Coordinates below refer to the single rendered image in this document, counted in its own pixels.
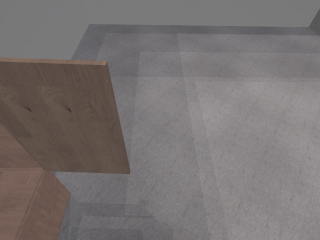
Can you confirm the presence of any cupboard door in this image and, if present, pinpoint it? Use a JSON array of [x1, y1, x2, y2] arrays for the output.
[[0, 57, 131, 174]]

